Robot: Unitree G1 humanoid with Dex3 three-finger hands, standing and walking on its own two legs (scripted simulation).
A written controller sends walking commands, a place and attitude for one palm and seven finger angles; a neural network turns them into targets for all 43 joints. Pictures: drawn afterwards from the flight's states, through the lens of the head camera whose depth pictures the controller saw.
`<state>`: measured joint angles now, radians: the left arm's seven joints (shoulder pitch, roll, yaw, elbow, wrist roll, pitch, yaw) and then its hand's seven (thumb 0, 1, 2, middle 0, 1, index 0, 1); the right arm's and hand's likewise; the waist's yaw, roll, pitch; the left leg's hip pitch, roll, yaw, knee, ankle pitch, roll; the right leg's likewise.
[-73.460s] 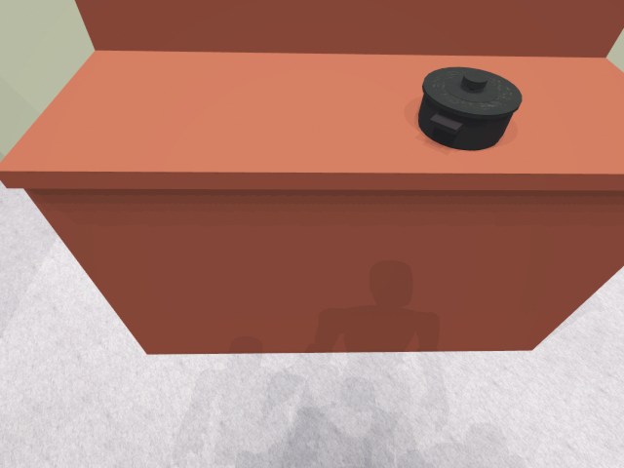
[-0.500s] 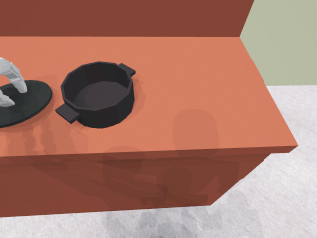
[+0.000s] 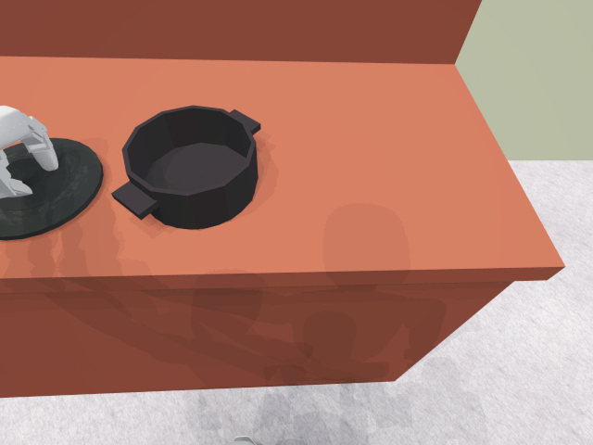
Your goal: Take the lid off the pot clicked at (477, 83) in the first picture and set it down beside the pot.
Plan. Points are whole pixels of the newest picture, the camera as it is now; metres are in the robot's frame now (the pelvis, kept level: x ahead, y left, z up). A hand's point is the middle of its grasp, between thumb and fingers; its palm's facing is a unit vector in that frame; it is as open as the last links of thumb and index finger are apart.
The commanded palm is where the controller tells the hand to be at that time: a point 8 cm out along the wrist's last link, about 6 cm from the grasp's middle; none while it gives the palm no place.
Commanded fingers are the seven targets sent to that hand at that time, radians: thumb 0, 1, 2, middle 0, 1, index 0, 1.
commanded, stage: open the fingers wide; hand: left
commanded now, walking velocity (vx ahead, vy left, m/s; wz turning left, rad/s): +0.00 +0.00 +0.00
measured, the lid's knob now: (23, 173) +0.45 +0.36 +0.10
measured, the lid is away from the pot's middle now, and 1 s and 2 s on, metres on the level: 0.22 0.23 0.23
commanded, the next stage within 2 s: raise the empty hand in 0.80 s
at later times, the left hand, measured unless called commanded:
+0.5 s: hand (5, 171) +0.43 +0.36 +0.13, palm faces -0.40 -0.13 -0.91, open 9.4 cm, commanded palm +0.46 +0.36 +0.19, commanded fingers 0.00 -0.07 0.77 -0.40 -0.76 -0.40 -0.76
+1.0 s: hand out of the picture +0.43 +0.37 +0.13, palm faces -0.38 -0.13 -0.92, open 11.1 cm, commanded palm +0.45 +0.37 +0.21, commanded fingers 0.00 -0.09 0.81 -0.42 -0.72 -0.42 -0.72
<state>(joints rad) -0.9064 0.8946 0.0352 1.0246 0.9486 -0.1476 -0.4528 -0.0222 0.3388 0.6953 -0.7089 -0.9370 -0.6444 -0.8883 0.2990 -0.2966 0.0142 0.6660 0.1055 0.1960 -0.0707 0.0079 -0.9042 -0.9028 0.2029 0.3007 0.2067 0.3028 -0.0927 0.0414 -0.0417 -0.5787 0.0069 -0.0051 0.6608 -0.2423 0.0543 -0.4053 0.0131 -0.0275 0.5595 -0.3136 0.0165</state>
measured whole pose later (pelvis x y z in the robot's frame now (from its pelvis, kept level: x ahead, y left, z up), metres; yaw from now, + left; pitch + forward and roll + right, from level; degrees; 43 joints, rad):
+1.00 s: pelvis +0.00 +0.02 +0.00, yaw +0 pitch +9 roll -4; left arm -0.93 0.90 0.03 1.00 0.95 -0.14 -0.45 0.00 -0.08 0.80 -0.43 -0.73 -0.43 -0.72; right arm 0.29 -0.29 0.02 0.65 0.11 0.20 -0.07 0.01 -0.90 -0.90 0.20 0.30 0.21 0.30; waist -0.09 0.04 -0.05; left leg -0.60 0.00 0.01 0.68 -0.25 0.08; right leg -0.42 0.00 -0.01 0.57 -0.31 0.02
